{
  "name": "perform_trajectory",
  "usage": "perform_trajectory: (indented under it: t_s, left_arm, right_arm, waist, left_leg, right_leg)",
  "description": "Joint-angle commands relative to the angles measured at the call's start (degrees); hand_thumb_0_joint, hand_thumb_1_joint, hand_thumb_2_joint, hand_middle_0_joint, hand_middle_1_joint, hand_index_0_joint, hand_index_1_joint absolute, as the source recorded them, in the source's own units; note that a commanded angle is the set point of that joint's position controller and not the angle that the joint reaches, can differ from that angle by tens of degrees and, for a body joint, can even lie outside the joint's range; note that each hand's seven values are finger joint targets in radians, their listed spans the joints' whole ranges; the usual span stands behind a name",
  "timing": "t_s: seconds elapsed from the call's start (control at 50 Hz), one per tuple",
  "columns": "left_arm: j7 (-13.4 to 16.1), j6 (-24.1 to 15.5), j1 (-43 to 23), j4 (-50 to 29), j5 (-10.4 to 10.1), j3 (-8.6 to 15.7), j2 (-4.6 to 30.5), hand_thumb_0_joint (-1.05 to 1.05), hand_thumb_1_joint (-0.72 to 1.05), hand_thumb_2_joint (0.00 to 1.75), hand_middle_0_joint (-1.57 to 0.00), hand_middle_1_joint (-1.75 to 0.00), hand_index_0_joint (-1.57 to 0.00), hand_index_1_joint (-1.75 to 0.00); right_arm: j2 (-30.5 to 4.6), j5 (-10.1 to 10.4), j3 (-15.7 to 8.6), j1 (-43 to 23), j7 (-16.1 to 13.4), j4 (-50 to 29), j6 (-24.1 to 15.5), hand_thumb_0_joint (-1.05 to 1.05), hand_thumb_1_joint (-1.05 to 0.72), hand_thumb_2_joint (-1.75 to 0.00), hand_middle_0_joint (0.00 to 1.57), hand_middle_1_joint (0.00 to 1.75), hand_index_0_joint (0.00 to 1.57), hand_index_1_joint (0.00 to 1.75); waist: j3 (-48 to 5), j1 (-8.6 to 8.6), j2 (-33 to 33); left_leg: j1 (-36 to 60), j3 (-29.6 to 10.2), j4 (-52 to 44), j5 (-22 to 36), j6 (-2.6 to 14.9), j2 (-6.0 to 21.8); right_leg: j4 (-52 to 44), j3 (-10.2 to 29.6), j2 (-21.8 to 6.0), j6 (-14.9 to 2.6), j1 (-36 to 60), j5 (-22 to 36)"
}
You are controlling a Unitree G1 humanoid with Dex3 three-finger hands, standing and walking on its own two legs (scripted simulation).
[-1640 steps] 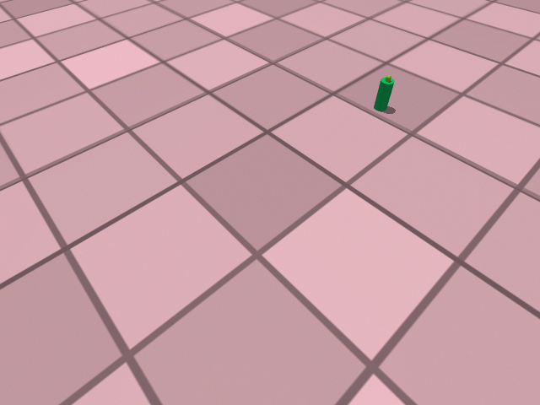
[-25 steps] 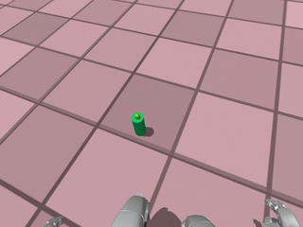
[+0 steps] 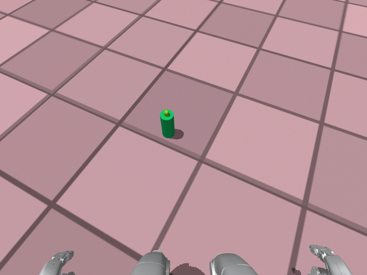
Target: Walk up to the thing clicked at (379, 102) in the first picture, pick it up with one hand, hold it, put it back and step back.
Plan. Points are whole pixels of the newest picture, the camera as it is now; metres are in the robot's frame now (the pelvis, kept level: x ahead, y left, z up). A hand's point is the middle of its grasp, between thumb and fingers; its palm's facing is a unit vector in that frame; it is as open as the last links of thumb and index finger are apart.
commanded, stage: step back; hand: left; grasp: from the side
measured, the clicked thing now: (167, 122) +0.94 +0.15 -0.64
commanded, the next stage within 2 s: stand in 1.24 s
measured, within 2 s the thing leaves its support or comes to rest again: neither
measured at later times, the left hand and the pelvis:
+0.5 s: hand out of the picture -0.06 +0.28 -0.14, palm faces +0.05 -0.91 -0.42, open 7.4 cm; pelvis -0.10 -0.01 +0.00, yaw +3 degrees
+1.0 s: hand out of the picture -0.01 +0.28 -0.15, palm faces +0.04 -0.93 -0.35, open 7.4 cm; pelvis -0.08 +0.01 +0.01, yaw +2 degrees
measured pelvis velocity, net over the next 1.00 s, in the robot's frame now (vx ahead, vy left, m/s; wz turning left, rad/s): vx -0.08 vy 0.01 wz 0.04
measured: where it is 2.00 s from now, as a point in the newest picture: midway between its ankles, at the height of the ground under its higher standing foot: outside the picture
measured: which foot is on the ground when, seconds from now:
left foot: down 0.00-0.10, up 0.12-0.36, down 0.38-1.00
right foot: up 0.00-0.06, down 0.08-1.00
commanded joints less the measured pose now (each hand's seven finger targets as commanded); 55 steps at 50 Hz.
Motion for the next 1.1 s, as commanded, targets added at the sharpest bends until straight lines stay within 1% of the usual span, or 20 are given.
perform_trajectory:
  t_s: [0.0, 0.04, 0.06, 0.08, 0.1, 0.16, 0.28, 0.34, 0.36, 0.4, 0.42, 0.54, 0.58, 0.62, 0.74, 0.78, 0.8, 0.82, 0.92, 1.08]
  left_arm:
    - [0.51, -2.82, 4.27, -1.60, 0.16, 2.56, 8.40, 0.00, 0.90, 0.90, -0.20, -0.30, -0.20, -0.30]
    - [0.80, -3.80, 7.08, 0.84, 1.15, 3.34, 10.89, 0.00, 0.90, 0.90, -0.20, -0.30, -0.20, -0.30]
    - [0.88, -4.21, 6.75, 0.35, 1.83, 4.70, 15.70, 0.00, 0.90, 0.90, -0.20, -0.30, -0.20, -0.30]
    - [0.99, -4.03, 3.31, -1.45, 1.83, 5.94, 21.91, 0.00, 0.90, 0.90, -0.20, -0.30, -0.20, -0.30]
    - [1.26, -4.44, 0.95, -2.27, 1.50, 5.72, 21.10, 0.00, 0.90, 0.90, -0.20, -0.30, -0.20, -0.30]
    - [1.53, -4.85, -3.74, -2.09, 1.45, 3.96, 14.33, 0.00, 0.90, 0.90, -0.20, -0.30, -0.20, -0.30]
    - [0.83, -5.24, 3.58, -0.18, 1.87, 4.49, 15.09, 0.00, 0.90, 0.90, -0.20, -0.30, -0.20, -0.30]
    - [0.23, -4.47, -0.27, -0.53, 1.21, 3.41, 14.91, 0.00, 0.90, 0.90, -0.20, -0.30, -0.20, -0.30]
    - [0.14, -4.26, 0.63, -0.35, 1.18, 2.26, 12.46, 0.00, 0.90, 0.90, -0.20, -0.30, -0.20, -0.30]
    - [0.07, -4.31, -1.99, 0.10, -0.32, 1.48, 9.59, 0.00, 0.90, 0.90, -0.20, -0.30, -0.20, -0.30]
    - [0.13, -4.54, -3.28, 0.89, 0.31, 2.53, 12.84, 0.00, 0.90, 0.90, -0.20, -0.30, -0.20, -0.30]
    - [-0.23, -6.33, 4.68, 6.37, 0.25, 2.30, 9.50, 0.00, 0.90, 0.90, -0.20, -0.30, -0.20, -0.30]
    - [0.37, -6.90, 5.27, 6.59, 1.08, 3.64, 15.85, 0.00, 0.90, 0.90, -0.20, -0.30, -0.20, -0.30]
    - [0.28, -7.14, -0.84, 4.32, 0.88, 3.67, 16.65, 0.00, 0.90, 0.90, -0.20, -0.30, -0.20, -0.30]
    - [-0.18, -6.23, -4.65, 4.74, 0.43, 1.61, 12.37, 0.00, 0.90, 0.90, -0.20, -0.30, -0.20, -0.30]
    - [-0.47, -5.82, -3.92, 4.23, -0.28, 0.10, 7.92, 0.00, 0.90, 0.90, -0.20, -0.30, -0.20, -0.30]
    - [-0.32, -5.45, -3.45, 5.47, -1.08, 0.32, 8.39, 0.00, 0.90, 0.90, -0.20, -0.30, -0.20, -0.30]
    - [-0.12, -5.58, -2.99, 6.59, -0.67, 0.66, 9.48, 0.00, 0.90, 0.90, -0.20, -0.30, -0.20, -0.30]
    - [0.32, -6.95, -2.08, 8.76, -0.80, 0.73, 11.78, 0.00, 0.90, 0.90, -0.20, -0.30, -0.20, -0.30]
    - [0.69, -5.76, -6.05, 8.97, -0.64, -0.37, 9.98, 0.00, 0.90, 0.90, -0.20, -0.30, -0.20, -0.30]
  right_arm:
    - [-15.68, 0.82, -4.70, 0.04, -0.92, -3.98, -0.37, 0.00, -0.90, -0.90, 0.20, 0.30, 0.20, 0.30]
    - [-13.52, 1.43, -3.77, -0.30, -0.63, -3.86, 0.42, 0.00, -0.90, -0.90, 0.20, 0.30, 0.20, 0.30]
    - [-9.72, 1.67, -2.67, 0.16, -0.45, -4.82, 0.23, 0.00, -0.90, -0.90, 0.20, 0.30, 0.20, 0.30]
    - [-10.65, 1.64, -3.42, -4.39, -1.51, -6.01, 0.37, 0.00, -0.90, -0.90, 0.20, 0.30, 0.20, 0.30]
    - [-13.18, 1.73, -4.63, -5.56, -1.56, -5.55, 0.54, 0.00, -0.90, -0.90, 0.20, 0.30, 0.20, 0.30]
    - [-12.09, 2.26, -3.88, 0.14, -1.25, -1.99, -0.41, 0.00, -0.90, -0.90, 0.20, 0.30, 0.20, 0.30]
    - [-10.94, 0.44, -3.96, -2.71, 0.14, -1.12, -1.90, 0.00, -0.90, -0.90, 0.20, 0.30, 0.20, 0.30]
    - [-10.34, 0.76, -4.41, 3.39, 0.59, 2.77, -2.94, 0.00, -0.90, -0.90, 0.20, 0.30, 0.20, 0.30]
    - [-11.21, 0.51, -5.11, 5.16, 0.45, 3.99, -3.34, 0.00, -0.90, -0.90, 0.20, 0.30, 0.20, 0.30]
    - [-18.23, 0.17, -5.76, 3.09, 0.39, 3.12, -3.96, 0.00, -0.90, -0.90, 0.20, 0.30, 0.20, 0.30]
    - [-18.48, 0.22, -5.90, 1.17, 0.62, 2.53, -4.16, 0.00, -0.90, -0.90, 0.20, 0.30, 0.20, 0.30]
    - [-11.24, 1.06, -3.08, -3.16, 0.85, 3.16, -3.31, 0.00, -0.90, -0.90, 0.20, 0.30, 0.20, 0.30]
    - [-8.28, 1.40, -2.39, -1.44, 0.55, 2.99, -2.91, 0.00, -0.90, -0.90, 0.20, 0.30, 0.20, 0.30]
    - [-11.63, 1.17, -3.54, 1.15, 0.29, 4.65, -2.92, 0.00, -0.90, -0.90, 0.20, 0.30, 0.20, 0.30]
    - [-9.04, 0.83, -3.74, 5.18, 0.72, 7.83, -4.19, 0.00, -0.90, -0.90, 0.20, 0.30, 0.20, 0.30]
    - [-12.46, -0.25, -4.43, 3.76, 0.12, 7.23, -4.85, 0.00, -0.90, -0.90, 0.20, 0.30, 0.20, 0.30]
    - [-14.58, 0.43, -4.35, -0.52, 0.19, 6.49, -4.92, 0.00, -0.90, -0.90, 0.20, 0.30, 0.20, 0.30]
    - [-14.58, 0.76, -4.27, -2.62, 0.37, 6.30, -4.85, 0.00, -0.90, -0.90, 0.20, 0.30, 0.20, 0.30]
    - [-10.67, 1.75, -2.77, -3.02, -0.16, 7.66, -4.53, 0.00, -0.90, -0.90, 0.20, 0.30, 0.20, 0.30]
    - [-10.75, 1.76, -3.13, -5.11, -0.37, 8.88, -3.93, 0.00, -0.90, -0.90, 0.20, 0.30, 0.20, 0.30]
  waist:
    - [-15.11, -0.35, 12.48]
    - [-14.83, 0.45, 7.00]
    - [-11.96, -0.04, -6.33]
    - [-10.13, 3.48, -13.05]
    - [-6.21, 2.58, -9.23]
    - [-6.67, -1.54, -4.08]
    - [-6.81, 3.70, -9.44]
    - [-7.80, -0.21, -8.57]
    - [-8.60, -1.07, -5.09]
    - [-7.45, -2.40, 10.49]
    - [-4.03, -2.47, 7.21]
    - [-7.04, 2.32, 7.92]
    - [-6.36, 2.45, -5.40]
    - [-3.33, 0.25, -2.35]
    - [-7.77, -2.39, -5.94]
    - [-9.95, -2.29, 3.79]
    - [-8.71, -0.13, 6.56]
    - [-8.18, 0.22, 5.77]
    - [-12.06, 0.09, 5.30]
    - [-12.23, -0.39, 4.17]
  left_leg:
    - [14.49, -10.47, -3.71, 19.78, 11.08, 11.00]
    - [2.67, -7.03, 2.76, 9.15, 6.20, 6.52]
    - [-12.55, -4.54, 10.76, -9.28, 1.92, -1.76]
    - [-10.24, -8.04, 20.82, -21.36, -0.65, -4.84]
    - [-7.74, -13.50, 29.09, -20.35, -1.21, -3.54]
    - [-6.88, -9.24, 31.92, -12.61, -1.12, -6.53]
    - [-6.95, -3.26, 6.99, -17.69, -1.71, -2.77]
    - [10.61, 1.69, -11.28, -8.35, 0.07, -3.82]
    - [17.41, -1.36, -14.26, -5.83, 1.14, -3.27]
    - [10.39, -30.58, -23.09, -31.44, 10.85, 15.84]
    - [1.51, -30.96, -24.24, -31.99, 13.28, 17.26]
    - [-3.17, -8.75, -10.42, -11.31, 3.82, 5.18]
    - [-10.86, -4.24, 4.32, -15.73, 0.42, -2.90]
    - [-4.71, -5.77, 11.95, -17.00, -0.56, -0.43]
    - [10.83, 0.00, -8.68, -4.38, 0.28, -1.96]
    - [13.83, -15.73, -17.64, -2.74, 3.31, 8.40]
    - [8.29, -20.31, -19.00, -7.17, 7.64, 13.15]
    - [5.31, -19.14, -17.67, -4.79, 9.27, 14.04]
    - [7.53, -3.78, -8.13, 18.12, 1.33, 3.95]
    - [11.32, -4.74, -12.23, 19.39, 2.57, 6.30]
  right_leg:
    - [-27.51, -4.17, -2.28, -0.68, 4.77, 7.29]
    - [-37.70, -0.03, -3.73, -2.34, 15.79, 15.79]
    - [-38.62, 17.65, -14.05, -5.59, 19.27, 14.81]
    - [-41.34, 29.76, -27.75, -16.60, 4.28, 15.96]
    - [-42.70, 30.96, -29.35, -18.72, -3.44, 15.60]
    - [-34.13, 10.77, -17.85, -12.64, 1.82, 26.50]
    - [-36.81, 13.26, -17.85, -12.17, 12.51, 2.45]
    - [-34.35, 8.94, -16.40, -9.35, 2.88, 4.03]
    - [-29.61, 5.89, -13.89, -7.07, -1.46, 6.13]
    - [-15.14, -5.29, -4.04, -1.48, -8.54, -1.21]
    - [-9.64, -1.24, -5.37, -1.56, -3.48, -2.31]
    - [-34.84, -4.65, -2.89, -2.26, 17.79, 13.59]
    - [-44.63, 20.75, -17.96, -8.08, 17.09, -2.83]
    - [-45.11, 24.15, -24.98, -14.26, 6.51, -4.30]
    - [-35.32, 4.87, -14.44, -7.27, 1.81, 14.01]
    - [-25.19, -0.68, -8.42, -2.87, -1.22, 18.16]
    - [-23.11, -4.72, -4.23, -1.45, 1.66, 7.51]
    - [-23.52, -4.05, -4.86, -1.65, 6.37, 5.86]
    - [-30.73, 1.41, -9.84, -3.78, 16.21, 35.43]
    - [-29.91, -1.35, -8.03, -2.91, 13.92, 31.70]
